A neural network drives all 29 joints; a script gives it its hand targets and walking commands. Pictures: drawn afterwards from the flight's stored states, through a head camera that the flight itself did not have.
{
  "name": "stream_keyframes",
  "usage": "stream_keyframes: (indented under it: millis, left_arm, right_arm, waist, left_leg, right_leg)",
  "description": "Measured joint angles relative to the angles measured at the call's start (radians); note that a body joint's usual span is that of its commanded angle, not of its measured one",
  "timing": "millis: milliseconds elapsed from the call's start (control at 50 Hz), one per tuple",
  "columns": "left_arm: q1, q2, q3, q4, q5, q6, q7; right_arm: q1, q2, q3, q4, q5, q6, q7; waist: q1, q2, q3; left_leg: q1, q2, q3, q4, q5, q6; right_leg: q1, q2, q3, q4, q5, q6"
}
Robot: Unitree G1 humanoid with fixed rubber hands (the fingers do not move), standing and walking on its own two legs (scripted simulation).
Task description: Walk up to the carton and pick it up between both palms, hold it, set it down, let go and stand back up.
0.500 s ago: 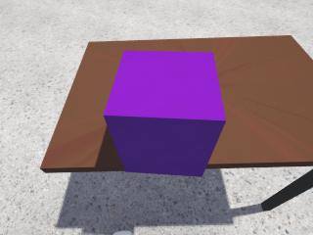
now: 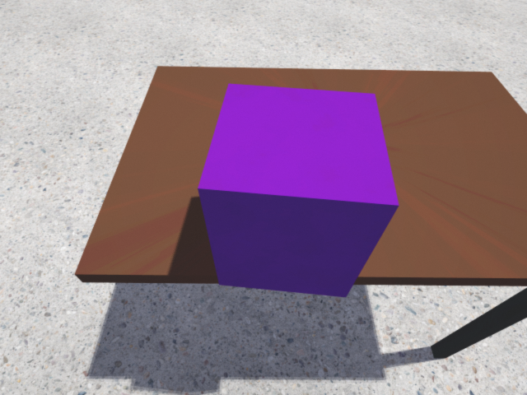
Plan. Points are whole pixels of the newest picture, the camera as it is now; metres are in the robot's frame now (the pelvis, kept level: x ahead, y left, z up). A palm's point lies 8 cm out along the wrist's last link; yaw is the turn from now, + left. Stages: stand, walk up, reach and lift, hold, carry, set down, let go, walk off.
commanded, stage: walk up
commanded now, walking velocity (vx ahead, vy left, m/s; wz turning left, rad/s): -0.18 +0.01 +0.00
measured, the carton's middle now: (290, 196) +0.38 -0.01 +0.09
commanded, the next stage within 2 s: stand in 0.90 s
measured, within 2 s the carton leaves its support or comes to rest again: neither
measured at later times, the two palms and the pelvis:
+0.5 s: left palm out of the picture -0.05 +0.25 -0.14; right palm out of the picture -0.06 -0.24 -0.14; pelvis -0.08 +0.00 +0.00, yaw +0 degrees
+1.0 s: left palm out of the picture -0.11 +0.20 -0.14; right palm out of the picture -0.09 -0.24 -0.14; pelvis -0.08 -0.01 +0.00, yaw +0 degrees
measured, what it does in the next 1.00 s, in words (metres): steps on the spot: left foot, then right foot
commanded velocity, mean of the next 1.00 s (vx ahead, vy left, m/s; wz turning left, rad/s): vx -0.04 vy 0.01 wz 0.00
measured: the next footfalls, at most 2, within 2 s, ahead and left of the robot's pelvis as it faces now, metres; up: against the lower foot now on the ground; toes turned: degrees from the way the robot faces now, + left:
left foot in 0.46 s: -0.07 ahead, +0.11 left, +0.00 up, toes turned +5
right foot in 0.66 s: -0.02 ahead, -0.13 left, +0.00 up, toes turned +5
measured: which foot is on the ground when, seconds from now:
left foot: down 0.00-0.20, up 0.22-0.44, down 0.46-1.00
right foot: down 0.00-0.50, up 0.52-0.64, down 0.66-1.00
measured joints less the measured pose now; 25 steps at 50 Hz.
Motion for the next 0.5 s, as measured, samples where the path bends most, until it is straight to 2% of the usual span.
stream_keyframes:
  millis: [100, 160, 200, 220, 260, 300, 320, 360, 400, 440, 460, 500]
  left_arm:
    - [-0.025, 0.042, 0.03, -0.044, 0.014, 0.029, 0.015]
    - [-0.043, 0.058, 0.047, -0.072, 0.024, 0.051, 0.013]
    - [-0.05, 0.06, 0.051, -0.091, 0.03, 0.051, 0.01]
    - [-0.058, 0.054, 0.052, -0.099, 0.031, 0.046, 0.009]
    - [-0.066, 0.045, 0.048, -0.117, 0.031, 0.038, 0.01]
    - [-0.062, 0.038, 0.043, -0.127, 0.034, 0.039, 0.013]
    - [-0.057, 0.038, 0.039, -0.124, 0.032, 0.04, 0.013]
    - [-0.052, 0.041, 0.029, -0.114, 0.027, 0.042, 0.012]
    - [-0.056, 0.044, 0.022, -0.107, 0.024, 0.041, 0.009]
    - [-0.06, 0.046, 0.021, -0.101, 0.019, 0.043, 0.004]
    - [-0.06, 0.045, 0.021, -0.099, 0.016, 0.045, 0.001]
    - [-0.048, 0.054, 0.027, -0.079, 0.008, 0.05, -0.007]
  right_arm:
    - [-0.036, -0.042, -0.035, -0.051, -0.009, 0.029, -0.014]
    - [-0.047, -0.059, -0.046, -0.077, -0.018, 0.056, -0.02]
    - [-0.049, -0.067, -0.05, -0.086, -0.023, 0.07, -0.018]
    - [-0.055, -0.073, -0.051, -0.091, -0.021, 0.078, -0.017]
    - [-0.065, -0.076, -0.058, -0.097, -0.022, 0.092, -0.011]
    - [-0.07, -0.08, -0.063, -0.105, -0.028, 0.095, 0.005]
    - [-0.07, -0.079, -0.061, -0.109, -0.033, 0.089, 0.014]
    - [-0.055, -0.064, -0.054, -0.113, -0.036, 0.073, 0.025]
    - [-0.03, -0.047, -0.047, -0.108, -0.032, 0.063, 0.026]
    - [-0.001, -0.038, -0.039, -0.097, -0.025, 0.053, 0.022]
    - [0.017, -0.038, -0.035, -0.094, -0.024, 0.044, 0.02]
    - [0.045, -0.013, -0.026, -0.069, -0.021, 0.032, 0.02]
  waist:
    - [-0.012, -0.006, 0.034]
    - [-0.02, 0.001, 0.027]
    - [-0.015, 0.009, 0.009]
    - [-0.009, 0.015, 0.006]
    - [0.007, 0.006, 0.004]
    - [0.014, 0.004, -0.01]
    - [0.011, 0.003, -0.022]
    - [0.0, -0.004, -0.054]
    - [-0.004, -0.012, -0.074]
    - [-0.006, -0.009, -0.083]
    - [-0.009, 0.006, -0.086]
    - [-0.012, -0.017, -0.083]
  left_leg:
    - [-0.105, 0.006, 0.012, 0.147, -0.047, 0.0]
    - [-0.159, 0.019, 0.012, 0.211, -0.061, -0.006]
    - [-0.196, 0.026, 0.007, 0.246, -0.067, -0.013]
    - [-0.222, 0.022, -0.003, 0.293, -0.114, -0.017]
    - [-0.286, -0.016, -0.033, 0.49, -0.218, -0.021]
    - [-0.319, -0.039, -0.054, 0.658, -0.215, -0.018]
    - [-0.308, -0.039, -0.054, 0.672, -0.208, -0.017]
    - [-0.24, -0.03, -0.042, 0.572, -0.225, -0.02]
    - [-0.142, -0.023, -0.024, 0.391, -0.236, -0.019]
    - [-0.03, -0.019, -0.012, 0.149, -0.16, -0.004]
    - [0.014, -0.007, -0.025, 0.03, -0.118, 0.007]
    - [0.026, -0.013, -0.022, -0.002, -0.045, 0.01]
  right_leg:
    - [-0.12, -0.017, -0.002, 0.167, -0.017, -0.011]
    - [-0.176, -0.015, 0.003, 0.264, -0.075, -0.019]
    - [-0.169, -0.011, 0.005, 0.243, -0.122, -0.027]
    - [-0.179, -0.012, 0.0, 0.243, -0.12, -0.029]
    - [-0.181, -0.03, -0.006, 0.212, -0.062, -0.029]
    - [-0.164, -0.039, -0.008, 0.146, -0.009, -0.031]
    - [-0.151, -0.039, -0.007, 0.105, 0.015, -0.028]
    - [-0.127, -0.036, -0.005, 0.029, 0.06, -0.027]
    - [-0.112, -0.03, -0.004, -0.015, 0.091, -0.029]
    - [-0.114, -0.02, -0.007, -0.017, 0.101, -0.023]
    - [-0.126, -0.008, -0.018, 0.003, 0.092, -0.019]
    - [-0.14, -0.008, 0.001, 0.048, -0.011, -0.01]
